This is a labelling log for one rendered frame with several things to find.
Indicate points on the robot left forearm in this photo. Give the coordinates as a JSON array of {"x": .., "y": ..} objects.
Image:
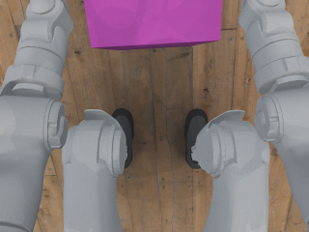
[{"x": 41, "y": 53}]

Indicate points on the carton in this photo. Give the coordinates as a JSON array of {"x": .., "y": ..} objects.
[{"x": 145, "y": 24}]

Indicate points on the right robot upper arm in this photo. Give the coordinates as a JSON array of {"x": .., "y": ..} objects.
[{"x": 282, "y": 118}]

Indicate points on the right robot thigh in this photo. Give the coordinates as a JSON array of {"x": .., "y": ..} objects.
[{"x": 232, "y": 152}]

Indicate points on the left robot upper arm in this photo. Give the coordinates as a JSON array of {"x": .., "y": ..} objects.
[{"x": 30, "y": 129}]

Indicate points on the left robot foot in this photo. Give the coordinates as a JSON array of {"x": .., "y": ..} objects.
[{"x": 125, "y": 119}]

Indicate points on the robot right forearm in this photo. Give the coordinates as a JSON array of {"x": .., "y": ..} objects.
[{"x": 273, "y": 45}]

